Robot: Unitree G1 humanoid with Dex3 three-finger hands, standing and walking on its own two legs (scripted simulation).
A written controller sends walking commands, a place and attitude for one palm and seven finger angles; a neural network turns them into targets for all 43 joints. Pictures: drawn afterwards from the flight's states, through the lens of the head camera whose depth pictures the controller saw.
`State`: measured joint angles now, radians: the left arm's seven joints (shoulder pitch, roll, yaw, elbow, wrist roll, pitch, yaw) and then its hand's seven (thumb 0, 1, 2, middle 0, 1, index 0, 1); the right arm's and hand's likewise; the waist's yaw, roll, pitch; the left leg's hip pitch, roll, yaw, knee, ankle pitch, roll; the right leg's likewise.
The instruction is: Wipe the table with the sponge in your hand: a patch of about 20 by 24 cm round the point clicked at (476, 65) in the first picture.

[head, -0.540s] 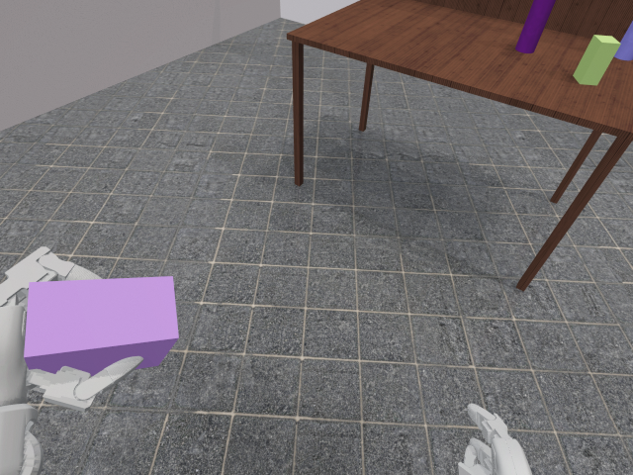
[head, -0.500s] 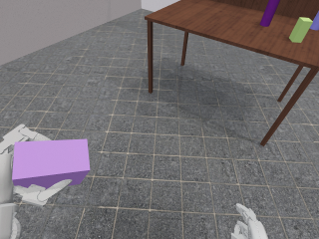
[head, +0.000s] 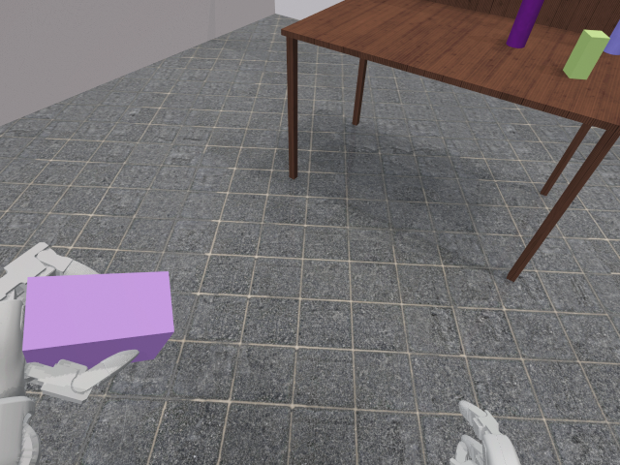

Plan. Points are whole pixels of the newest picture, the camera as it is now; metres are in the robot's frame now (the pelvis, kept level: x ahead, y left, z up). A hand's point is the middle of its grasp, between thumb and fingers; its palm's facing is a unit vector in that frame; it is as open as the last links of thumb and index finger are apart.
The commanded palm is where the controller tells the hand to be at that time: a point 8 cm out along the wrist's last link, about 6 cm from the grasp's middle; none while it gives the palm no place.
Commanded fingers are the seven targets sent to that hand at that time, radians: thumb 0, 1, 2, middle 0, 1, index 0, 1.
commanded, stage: walk to a spot facing it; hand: left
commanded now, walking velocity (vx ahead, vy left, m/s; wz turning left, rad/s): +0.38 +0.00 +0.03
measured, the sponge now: (120, 322) +0.22 +0.21 +0.14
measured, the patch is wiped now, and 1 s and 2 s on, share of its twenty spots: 0.00 0.00 0.00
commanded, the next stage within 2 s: none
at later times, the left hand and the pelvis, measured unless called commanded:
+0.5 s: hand (102, 257) +0.29 +0.25 +0.16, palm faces +0.45 -0.81 -0.38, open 9.9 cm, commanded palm +0.24 +0.28 +0.18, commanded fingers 0.00 0.10 1.30 -1.20 -1.60 -1.20 -1.60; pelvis +0.08 +0.00 -0.01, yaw +1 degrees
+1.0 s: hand (209, 168) +0.43 +0.17 +0.17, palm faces +0.37 -0.78 -0.50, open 9.9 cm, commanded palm +0.38 +0.22 +0.18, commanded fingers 0.00 0.10 1.30 -1.20 -1.60 -1.20 -1.60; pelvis +0.23 -0.07 +0.00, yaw +2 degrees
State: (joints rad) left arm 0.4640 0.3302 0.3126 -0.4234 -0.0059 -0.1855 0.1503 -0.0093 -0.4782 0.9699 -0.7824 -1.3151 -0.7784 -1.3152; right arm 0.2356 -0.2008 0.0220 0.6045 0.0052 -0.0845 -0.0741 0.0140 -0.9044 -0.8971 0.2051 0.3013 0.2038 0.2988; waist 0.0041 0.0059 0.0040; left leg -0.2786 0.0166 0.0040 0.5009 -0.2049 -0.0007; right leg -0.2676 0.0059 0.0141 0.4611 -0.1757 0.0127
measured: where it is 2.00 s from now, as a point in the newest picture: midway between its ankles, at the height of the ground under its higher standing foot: (336, 380)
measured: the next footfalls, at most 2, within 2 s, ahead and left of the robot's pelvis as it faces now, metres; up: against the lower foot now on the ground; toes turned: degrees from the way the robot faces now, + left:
right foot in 0.76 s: +0.30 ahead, -0.15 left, +0.00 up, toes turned -11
left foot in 1.22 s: +0.40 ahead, +0.09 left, +0.00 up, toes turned +15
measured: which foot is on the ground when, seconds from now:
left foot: down 0.00-0.76, up 0.78-1.00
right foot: down 0.00-0.42, up 0.44-0.74, down 0.76-1.00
